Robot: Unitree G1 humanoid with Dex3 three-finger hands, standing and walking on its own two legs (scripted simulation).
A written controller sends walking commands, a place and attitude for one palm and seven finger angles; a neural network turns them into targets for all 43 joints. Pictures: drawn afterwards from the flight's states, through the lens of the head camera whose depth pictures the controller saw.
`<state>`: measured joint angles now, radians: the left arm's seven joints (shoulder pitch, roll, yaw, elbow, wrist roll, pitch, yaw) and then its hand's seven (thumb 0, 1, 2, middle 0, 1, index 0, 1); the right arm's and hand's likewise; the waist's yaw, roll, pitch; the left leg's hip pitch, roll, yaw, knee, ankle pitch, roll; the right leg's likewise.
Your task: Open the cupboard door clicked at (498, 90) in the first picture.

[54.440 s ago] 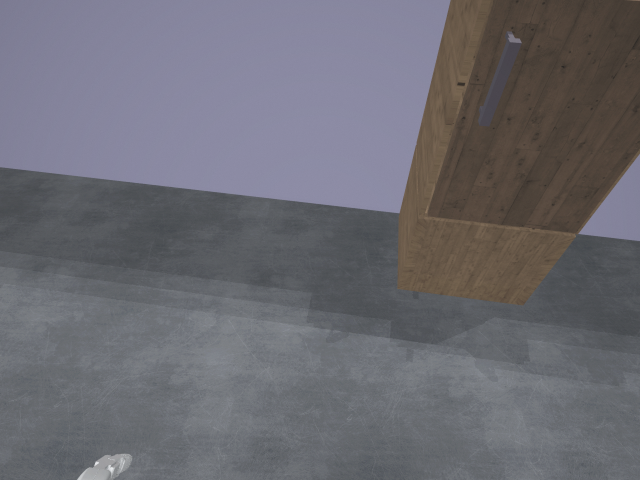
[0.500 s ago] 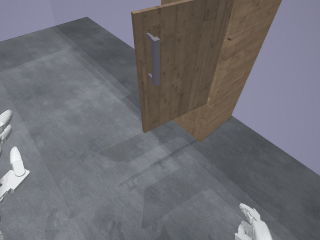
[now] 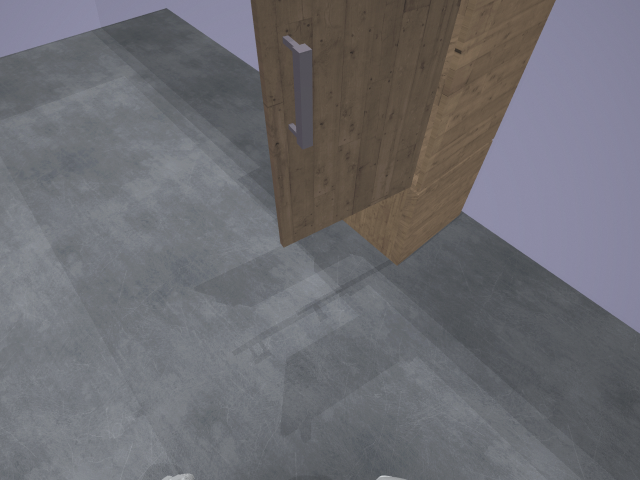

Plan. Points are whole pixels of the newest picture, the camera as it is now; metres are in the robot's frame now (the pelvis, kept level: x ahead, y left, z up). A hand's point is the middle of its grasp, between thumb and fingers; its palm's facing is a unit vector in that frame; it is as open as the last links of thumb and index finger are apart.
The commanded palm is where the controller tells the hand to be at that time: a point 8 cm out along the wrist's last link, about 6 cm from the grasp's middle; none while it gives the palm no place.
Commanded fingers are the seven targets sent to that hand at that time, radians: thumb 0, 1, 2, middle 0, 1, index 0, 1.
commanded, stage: let the arm hang, fingers relaxed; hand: left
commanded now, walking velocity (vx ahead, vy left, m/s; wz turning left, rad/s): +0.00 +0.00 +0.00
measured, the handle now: (297, 95) +0.68 +0.06 +0.10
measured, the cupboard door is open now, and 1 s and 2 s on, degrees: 81 81 81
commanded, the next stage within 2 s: look to check the result in 0.80 s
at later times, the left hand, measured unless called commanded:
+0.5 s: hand out of the picture +0.03 +0.18 -0.16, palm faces +0.02 -0.97 -0.25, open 7.4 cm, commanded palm none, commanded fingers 0.00 0.90 0.90 -0.20 -0.30 -0.20 -0.30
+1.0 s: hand out of the picture +0.04 +0.16 -0.16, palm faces +0.02 -0.98 -0.21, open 7.4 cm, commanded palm none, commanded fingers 0.00 0.90 0.90 -0.20 -0.30 -0.20 -0.30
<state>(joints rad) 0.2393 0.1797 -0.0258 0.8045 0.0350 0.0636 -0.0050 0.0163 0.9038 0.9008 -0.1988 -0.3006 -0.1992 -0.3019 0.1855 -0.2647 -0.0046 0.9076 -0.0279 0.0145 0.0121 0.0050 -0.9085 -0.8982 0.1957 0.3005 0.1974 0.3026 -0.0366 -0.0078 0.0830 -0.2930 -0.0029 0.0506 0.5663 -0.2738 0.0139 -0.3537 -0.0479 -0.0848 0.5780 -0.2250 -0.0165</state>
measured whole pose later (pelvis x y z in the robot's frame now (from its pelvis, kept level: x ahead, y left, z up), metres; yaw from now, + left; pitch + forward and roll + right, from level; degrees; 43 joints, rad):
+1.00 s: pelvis +0.03 -0.01 +0.01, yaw +0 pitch -1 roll +0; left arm 0.24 0.14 0.02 1.15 0.01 -0.01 0.03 0.01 0.91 0.90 -0.20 -0.30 -0.20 -0.30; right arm 0.27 -0.15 0.00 1.14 -0.02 0.01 -0.03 0.00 -0.91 -0.90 0.19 0.30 0.20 0.30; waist -0.01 0.02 0.05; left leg -0.14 0.02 0.04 0.40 -0.24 -0.01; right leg -0.20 -0.01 -0.10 0.40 -0.19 -0.03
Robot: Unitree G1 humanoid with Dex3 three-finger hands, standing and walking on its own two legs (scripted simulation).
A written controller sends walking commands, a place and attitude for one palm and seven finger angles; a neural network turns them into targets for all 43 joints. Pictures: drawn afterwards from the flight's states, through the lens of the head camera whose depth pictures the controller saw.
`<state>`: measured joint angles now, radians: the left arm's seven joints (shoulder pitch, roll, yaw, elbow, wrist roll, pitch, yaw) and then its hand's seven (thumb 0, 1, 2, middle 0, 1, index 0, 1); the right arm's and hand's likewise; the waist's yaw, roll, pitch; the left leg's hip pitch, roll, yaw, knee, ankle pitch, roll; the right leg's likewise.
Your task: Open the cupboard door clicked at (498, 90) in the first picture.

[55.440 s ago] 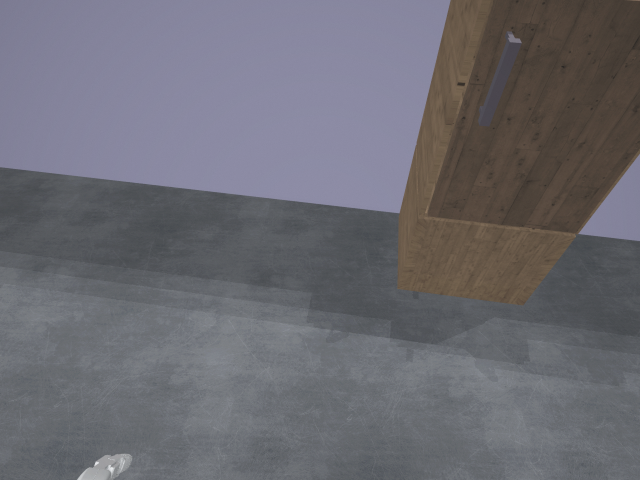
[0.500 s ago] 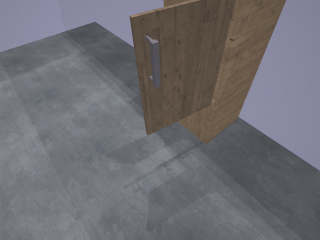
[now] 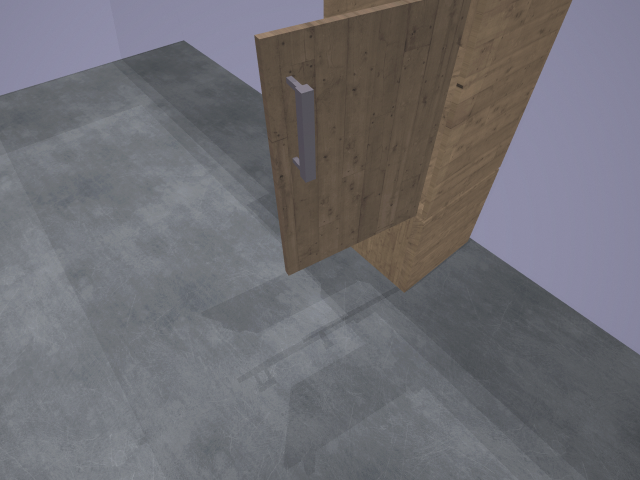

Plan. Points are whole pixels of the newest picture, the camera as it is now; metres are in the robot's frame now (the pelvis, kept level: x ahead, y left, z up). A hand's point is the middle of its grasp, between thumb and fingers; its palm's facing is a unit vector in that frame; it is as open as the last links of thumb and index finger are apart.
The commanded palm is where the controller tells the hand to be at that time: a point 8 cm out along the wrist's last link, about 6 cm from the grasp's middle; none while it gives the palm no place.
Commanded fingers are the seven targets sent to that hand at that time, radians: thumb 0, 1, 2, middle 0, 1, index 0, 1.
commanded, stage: look to check the result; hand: left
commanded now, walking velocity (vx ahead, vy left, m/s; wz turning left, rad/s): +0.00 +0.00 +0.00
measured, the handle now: (300, 131) +0.64 +0.07 +0.09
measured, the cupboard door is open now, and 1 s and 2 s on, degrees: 81 81 81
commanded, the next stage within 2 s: stand and wait in 0.38 s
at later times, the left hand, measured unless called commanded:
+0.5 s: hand out of the picture +0.03 +0.18 -0.17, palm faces +0.02 -0.97 -0.23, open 7.4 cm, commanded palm none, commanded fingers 0.00 0.90 0.90 -0.20 -0.30 -0.20 -0.30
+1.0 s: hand out of the picture +0.05 +0.20 -0.17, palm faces +0.01 -0.97 -0.26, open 7.4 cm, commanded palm none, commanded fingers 0.00 0.90 0.90 -0.20 -0.30 -0.20 -0.30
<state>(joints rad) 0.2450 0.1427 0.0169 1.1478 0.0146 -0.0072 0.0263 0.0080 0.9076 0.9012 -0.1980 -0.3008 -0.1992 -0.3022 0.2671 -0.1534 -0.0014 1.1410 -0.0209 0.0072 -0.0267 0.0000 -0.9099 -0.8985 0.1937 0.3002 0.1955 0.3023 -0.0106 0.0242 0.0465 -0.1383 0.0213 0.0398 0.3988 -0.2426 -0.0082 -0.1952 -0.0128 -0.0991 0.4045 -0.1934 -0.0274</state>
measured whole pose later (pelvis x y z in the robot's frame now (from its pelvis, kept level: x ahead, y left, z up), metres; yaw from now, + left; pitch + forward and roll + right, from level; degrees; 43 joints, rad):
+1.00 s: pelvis +0.01 -0.01 +0.00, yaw +0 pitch -1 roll +0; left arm 0.17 0.22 0.02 1.14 0.02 -0.02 0.01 0.01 0.90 0.90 -0.20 -0.30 -0.20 -0.30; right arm 0.19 -0.22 0.00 1.14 -0.02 0.00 -0.02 0.00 -0.91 -0.90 0.20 0.30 0.20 0.30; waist -0.01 0.02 0.05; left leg -0.10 0.03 0.03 0.34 -0.22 -0.02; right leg -0.15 0.00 -0.11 0.35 -0.18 -0.04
